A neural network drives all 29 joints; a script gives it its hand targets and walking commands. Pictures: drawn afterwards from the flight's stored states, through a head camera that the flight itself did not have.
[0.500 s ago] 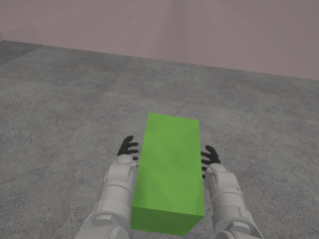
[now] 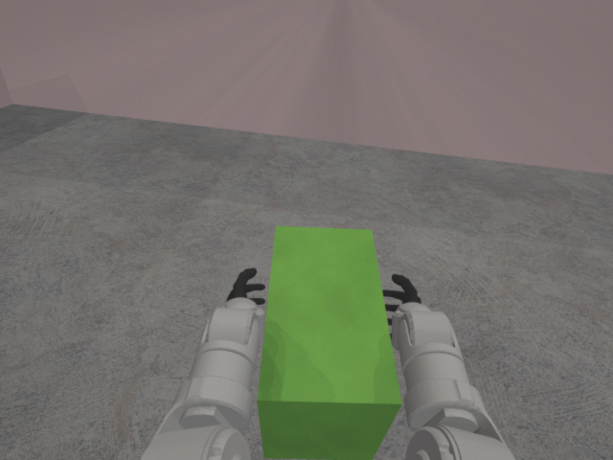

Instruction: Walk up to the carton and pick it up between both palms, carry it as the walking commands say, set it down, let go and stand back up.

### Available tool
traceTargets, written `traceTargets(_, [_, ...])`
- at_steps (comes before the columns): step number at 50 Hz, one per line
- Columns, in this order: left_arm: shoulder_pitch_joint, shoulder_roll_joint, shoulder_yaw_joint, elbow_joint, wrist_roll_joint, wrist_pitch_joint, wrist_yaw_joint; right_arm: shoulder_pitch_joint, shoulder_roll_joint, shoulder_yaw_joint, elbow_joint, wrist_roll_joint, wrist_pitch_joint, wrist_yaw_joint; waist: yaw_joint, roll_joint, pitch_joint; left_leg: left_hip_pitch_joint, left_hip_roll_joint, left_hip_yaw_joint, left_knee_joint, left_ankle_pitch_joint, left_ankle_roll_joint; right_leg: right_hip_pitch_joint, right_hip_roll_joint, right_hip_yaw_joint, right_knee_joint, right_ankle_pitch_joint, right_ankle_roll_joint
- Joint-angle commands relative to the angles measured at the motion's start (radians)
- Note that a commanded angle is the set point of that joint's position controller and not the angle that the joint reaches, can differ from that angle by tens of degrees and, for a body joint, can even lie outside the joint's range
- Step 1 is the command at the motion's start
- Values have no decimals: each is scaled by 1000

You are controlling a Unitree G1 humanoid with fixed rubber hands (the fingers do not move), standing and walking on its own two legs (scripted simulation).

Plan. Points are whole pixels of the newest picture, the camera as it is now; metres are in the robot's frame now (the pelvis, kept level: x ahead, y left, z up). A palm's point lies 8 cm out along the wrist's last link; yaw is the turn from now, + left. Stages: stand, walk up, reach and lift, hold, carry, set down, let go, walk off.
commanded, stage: reach and lift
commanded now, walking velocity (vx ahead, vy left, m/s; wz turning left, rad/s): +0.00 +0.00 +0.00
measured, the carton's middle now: (321, 337) +0.36 -0.02 +0.00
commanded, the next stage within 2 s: hold in 0.84 s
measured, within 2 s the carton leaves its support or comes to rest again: neither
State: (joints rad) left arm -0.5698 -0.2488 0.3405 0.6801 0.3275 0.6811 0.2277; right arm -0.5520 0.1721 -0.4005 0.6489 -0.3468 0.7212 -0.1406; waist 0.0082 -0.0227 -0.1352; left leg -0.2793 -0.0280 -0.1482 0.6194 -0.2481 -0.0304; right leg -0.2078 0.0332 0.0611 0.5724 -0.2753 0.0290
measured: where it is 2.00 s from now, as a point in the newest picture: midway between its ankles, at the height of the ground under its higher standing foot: outside the picture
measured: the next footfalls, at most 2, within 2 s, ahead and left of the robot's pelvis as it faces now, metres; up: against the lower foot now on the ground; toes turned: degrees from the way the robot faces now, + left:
left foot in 1.86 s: -0.03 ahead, +0.07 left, +0.00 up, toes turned -10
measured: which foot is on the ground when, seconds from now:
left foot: down 0.00-1.00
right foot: down 0.00-1.00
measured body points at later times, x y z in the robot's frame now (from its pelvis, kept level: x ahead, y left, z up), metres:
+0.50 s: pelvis +0.00 +0.00 +0.00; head -0.09 +0.02 +0.44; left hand +0.33 +0.11 +0.08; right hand +0.33 -0.14 +0.08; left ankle +0.06 +0.13 -0.73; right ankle +0.03 -0.14 -0.73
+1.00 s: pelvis -0.01 +0.00 +0.00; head -0.11 +0.02 +0.44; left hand +0.31 +0.12 +0.07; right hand +0.31 -0.13 +0.07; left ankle +0.06 +0.13 -0.73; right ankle +0.03 -0.14 -0.73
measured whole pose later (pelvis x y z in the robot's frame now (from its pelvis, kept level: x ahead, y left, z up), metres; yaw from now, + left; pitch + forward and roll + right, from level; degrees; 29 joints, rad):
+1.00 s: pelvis -0.01 +0.00 +0.00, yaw +0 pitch -7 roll -1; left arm -0.53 -0.24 0.34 0.64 0.33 0.72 0.23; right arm -0.50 0.17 -0.36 0.64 -0.30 0.73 -0.11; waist 0.01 -0.02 -0.13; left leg -0.23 -0.03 -0.15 0.58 -0.22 -0.03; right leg -0.17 0.03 0.06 0.54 -0.25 0.03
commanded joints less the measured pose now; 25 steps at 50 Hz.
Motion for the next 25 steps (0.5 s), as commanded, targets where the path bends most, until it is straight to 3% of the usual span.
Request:
traceTargets(1, [-584, -1092, -382, 32, -270, -15, -374, -732, 1123, 445, 4, 324, -64, 301, 10, 23, -186, 248, -62, 98, -175, 164, -4, 11, 51, 3, -157, 117, -2])
traceTargets(2, [-574, -1087, -364, 34, -274, -22, -371, -744, 1118, 444, -8, 322, -66, 301, 11, -13, -197, 279, -57, 89, -168, 173, -4, -6, 56, -5, -157, 104, 0])
traceTargets(4, [-602, -1074, -365, 26, -265, -15, -373, -719, 1129, 429, 32, 311, -59, 307, 10, 23, -188, 255, -61, 93, -183, 137, -6, 4, 52, -2, -165, 84, 2])
traceTargets(5, [-541, -1081, -352, 62, -253, -10, -371, -727, 1123, 448, 3, 314, -58, 304, 27, -18, -187, 265, -66, 95, -188, 173, -3, 16, 57, -8, -169, 116, 5])
traceTargets(6, [-562, -1072, -357, 65, -258, -7, -373, -746, 1107, 441, 10, 330, -66, 307, 28, 39, -175, 258, -68, 100, -178, 153, -6, 9, 47, 2, -175, 96, -1])
traceTargets(7, [-514, -1083, -362, 55, -261, -11, -372, -735, 1115, 474, -38, 333, -64, 309, 32, -11, -204, 288, -64, 91, -177, 185, -3, 10, 55, -2, -170, 122, 1])
traceTargets(8, [-518, -1062, -357, 27, -247, -9, -369, -689, 1130, 466, -9, 337, -58, 308, 40, 31, -179, 269, -73, 104, -178, 179, -3, 21, 48, 6, -174, 130, 6])
traceTargets(10, [-513, -1024, -317, 51, -237, -6, -367, -686, 1128, 444, 34, 321, -47, 308, 50, -33, -121, 268, -63, 91, -184, 178, 6, -1, 47, 7, -183, 110, 14])
traceTargets(11, [-556, -1022, -344, -1, -245, -10, -369, -643, 1135, 428, 61, 313, -44, 311, 38, -21, -162, 285, -70, 95, -189, 191, 0, -7, 48, 6, -192, 123, 11])
traceTargets(12, [-496, -1033, -340, 56, -236, -7, -371, -688, 1111, 452, 4, 329, -60, 308, 48, 31, -139, 297, -69, 96, -187, 193, -5, -21, 47, 6, -185, 130, 4])
traceTargets(13, [-542, -1024, -353, -1, -246, -11, -371, -672, 1127, 442, 31, 315, -51, 309, 39, -26, -158, 271, -67, 97, -185, 168, 2, 7, 52, 3, -188, 106, 15])
traceTargets(14, [-522, -1044, -347, 22, -248, -4, -370, -678, 1127, 461, -4, 324, -50, 312, 50, -14, -165, 276, -64, 92, -190, 176, 3, 12, 51, 7, -179, 117, 8])
traceTargets(15, [-529, -1006, -332, 25, -241, -10, -370, -659, 1122, 458, 42, 309, -45, 312, 47, -57, -135, 275, -58, 90, -191, 152, 9, -10, 46, 8, -190, 95, 14])
traceTargets(16, [-551, -1029, -376, -39, -259, -7, -374, -646, 1134, 461, -4, 327, -56, 313, 42, 38, -118, 257, -72, 97, -183, 183, 0, 3, 45, 15, -180, 135, 1])
traceTargets(17, [-572, -1040, -396, -47, -278, -13, -377, -662, 1146, 487, -6, 335, -54, 315, 34, -16, -194, 275, -64, 94, -179, 159, 1, 13, 50, 7, -179, 113, 11])
traceTargets(18, [-569, -1030, -410, -67, -276, -14, -377, -612, 1147, 472, 14, 328, -52, 315, 18, 5, -195, 281, -71, 92, -186, 203, -1, 19, 49, 8, -184, 161, 5])
traceTargets(19, [-564, -1050, -424, -49, -295, -8, -384, -649, 1163, 510, -34, 345, -55, 312, 34, -4, -192, 259, -72, 101, -175, 204, 0, 42, 48, 15, -177, 185, 12])
traceTargets(20, [-524, -1046, -383, -12, -264, -4, -379, -667, 1159, 494, -18, 348, -49, 316, 62, 28, -187, 256, -74, 102, -176, 179, 2, 40, 39, 17, -179, 147, 8])
traceTargets(21, [-520, -1040, -403, -18, -281, -5, -383, -648, 1151, 512, -31, 343, -51, 315, 36, -27, -193, 283, -66, 93, -178, 216, 3, 33, 46, 11, -177, 182, 12])
traceTargets(22, [-497, -1047, -388, 0, -270, -4, -383, -647, 1132, 496, -34, 333, -55, 311, 39, -10, -198, 270, -73, 91, -177, 212, -4, 35, 49, 4, -186, 167, 10])
traceTargets(23, [-509, -1056, -382, 11, -265, 0, -387, -664, 1140, 489, -44, 331, -55, 314, 38, -28, -192, 266, -70, 93, -180, 193, 1, 25, 46, 6, -191, 136, 12])
traceTargets(24, [-471, -1073, -376, 68, -256, 8, -391, -698, 1129, 512, -77, 347, -62, 315, 57, 17, -171, 260, -71, 97, -180, 157, 3, 21, 40, 18, -186, 113, 4])
traceTargets(25, [-473, -1059, -364, 61, -248, 8, -392, -669, 1136, 485, -31, 336, -56, 317, 50, 31, -150, 235, -69, 98, -193, 123, 3, 30, 42, 11, -188, 86, 3])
